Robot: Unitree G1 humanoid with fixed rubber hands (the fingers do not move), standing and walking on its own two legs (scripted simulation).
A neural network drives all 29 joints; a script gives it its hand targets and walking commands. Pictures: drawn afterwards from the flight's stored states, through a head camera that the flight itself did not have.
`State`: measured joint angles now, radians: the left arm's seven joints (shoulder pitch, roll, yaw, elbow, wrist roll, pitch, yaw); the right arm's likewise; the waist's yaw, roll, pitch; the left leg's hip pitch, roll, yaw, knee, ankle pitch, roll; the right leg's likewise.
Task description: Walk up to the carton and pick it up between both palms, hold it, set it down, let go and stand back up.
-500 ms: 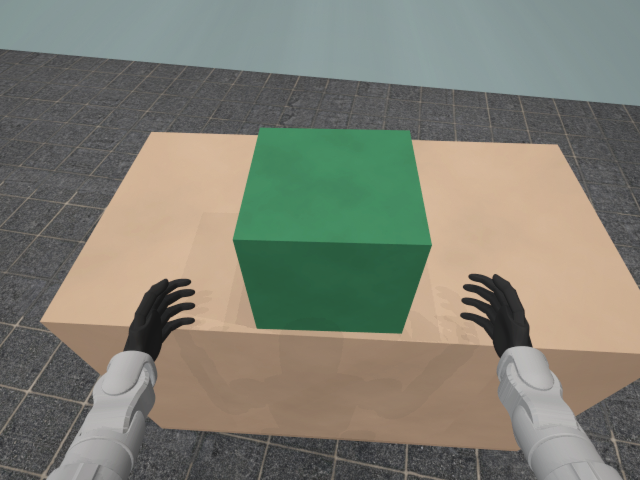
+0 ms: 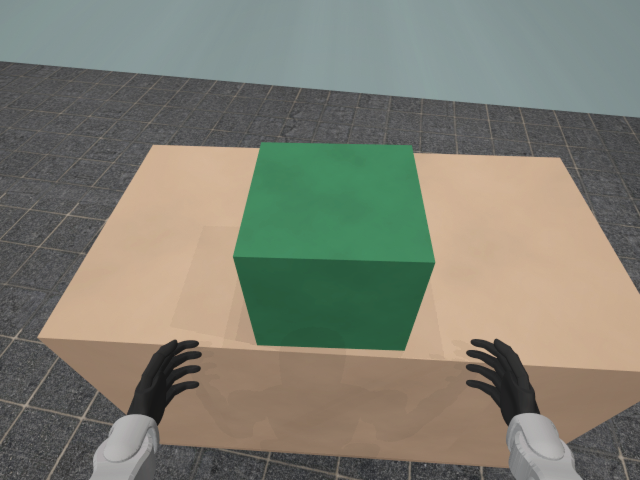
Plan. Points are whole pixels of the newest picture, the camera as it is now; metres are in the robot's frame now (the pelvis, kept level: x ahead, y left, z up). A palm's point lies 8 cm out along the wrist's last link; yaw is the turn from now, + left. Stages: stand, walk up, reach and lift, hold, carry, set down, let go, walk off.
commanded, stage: set down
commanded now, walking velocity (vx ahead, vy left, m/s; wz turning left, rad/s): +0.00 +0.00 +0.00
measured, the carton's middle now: (333, 246) +0.46 +0.01 +0.00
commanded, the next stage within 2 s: none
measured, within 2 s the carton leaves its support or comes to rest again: neither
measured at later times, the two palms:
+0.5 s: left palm (151, 456) +0.16 +0.23 -0.05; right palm (518, 458) +0.17 -0.22 -0.06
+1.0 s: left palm out of the picture +0.13 +0.22 -0.08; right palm out of the picture +0.12 -0.23 -0.09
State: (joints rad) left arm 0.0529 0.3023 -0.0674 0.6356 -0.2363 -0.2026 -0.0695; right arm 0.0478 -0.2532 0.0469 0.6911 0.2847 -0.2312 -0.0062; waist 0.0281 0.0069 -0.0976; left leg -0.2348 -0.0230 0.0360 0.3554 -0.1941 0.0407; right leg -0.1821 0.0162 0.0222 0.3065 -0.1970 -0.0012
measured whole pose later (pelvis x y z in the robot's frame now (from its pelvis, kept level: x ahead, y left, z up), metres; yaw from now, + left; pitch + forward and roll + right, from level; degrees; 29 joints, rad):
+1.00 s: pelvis -0.02 -0.02 +0.00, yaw +0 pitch +4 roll +0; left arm 0.19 0.26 0.01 0.45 -0.09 0.28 -0.03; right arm 0.28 -0.16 0.06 0.44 0.10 0.15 -0.11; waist 0.02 -0.01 -0.03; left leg -0.26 -0.01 0.04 0.35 -0.16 0.01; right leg -0.25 0.03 0.02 0.37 -0.20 -0.03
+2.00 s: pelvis -0.05 -0.03 -0.01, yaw +2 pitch +8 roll +0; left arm -0.08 0.22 0.02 0.67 -0.01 0.60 0.03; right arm -0.04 -0.12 -0.05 0.87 0.02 0.30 -0.08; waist 0.02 -0.03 0.04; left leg -0.45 0.00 -0.01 0.49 -0.17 0.00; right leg -0.41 0.04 -0.03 0.50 -0.22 -0.04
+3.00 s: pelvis -0.04 +0.00 -0.01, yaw -1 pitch -2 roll +0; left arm 0.22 0.19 -0.01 0.49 0.02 0.18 0.05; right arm 0.16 -0.22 -0.03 0.76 -0.02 -0.16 0.01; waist 0.01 -0.01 0.02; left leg -0.22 -0.04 0.06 0.47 -0.21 0.05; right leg -0.21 0.01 0.06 0.51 -0.26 -0.01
